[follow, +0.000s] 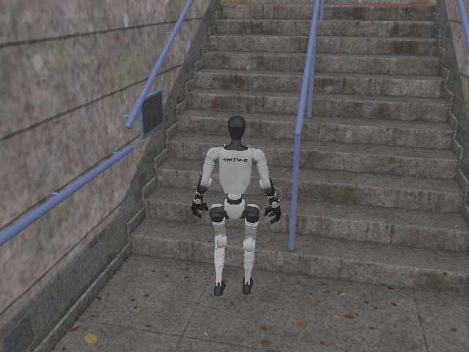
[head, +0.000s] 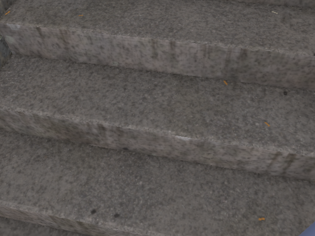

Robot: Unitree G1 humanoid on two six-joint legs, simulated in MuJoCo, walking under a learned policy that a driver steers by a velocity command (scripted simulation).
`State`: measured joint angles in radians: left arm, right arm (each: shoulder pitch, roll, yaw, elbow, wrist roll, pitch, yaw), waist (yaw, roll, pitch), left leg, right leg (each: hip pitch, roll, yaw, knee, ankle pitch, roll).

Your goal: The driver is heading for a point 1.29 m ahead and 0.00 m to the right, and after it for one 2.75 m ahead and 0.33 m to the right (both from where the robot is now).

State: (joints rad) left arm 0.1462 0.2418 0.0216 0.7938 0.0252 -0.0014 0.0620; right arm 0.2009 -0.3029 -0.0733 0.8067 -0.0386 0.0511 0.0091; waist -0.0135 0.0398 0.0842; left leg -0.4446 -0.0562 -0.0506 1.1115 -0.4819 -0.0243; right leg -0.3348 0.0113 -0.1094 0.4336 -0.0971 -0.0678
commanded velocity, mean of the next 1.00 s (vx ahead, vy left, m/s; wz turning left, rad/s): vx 0.24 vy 0.00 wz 0.14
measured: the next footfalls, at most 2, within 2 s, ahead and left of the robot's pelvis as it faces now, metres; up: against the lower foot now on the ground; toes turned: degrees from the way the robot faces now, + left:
left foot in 0.20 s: +0.02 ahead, +0.11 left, +0.00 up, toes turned +9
right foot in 0.70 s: +0.21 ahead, -0.02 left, +0.00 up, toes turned +9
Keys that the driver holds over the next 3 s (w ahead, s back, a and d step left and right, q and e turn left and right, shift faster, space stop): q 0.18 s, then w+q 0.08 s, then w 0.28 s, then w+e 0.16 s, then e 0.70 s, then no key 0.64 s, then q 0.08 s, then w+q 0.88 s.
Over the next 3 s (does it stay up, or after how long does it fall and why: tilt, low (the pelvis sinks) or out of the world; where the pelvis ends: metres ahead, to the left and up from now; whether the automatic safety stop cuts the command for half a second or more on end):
stays up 0.41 -0.02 0.06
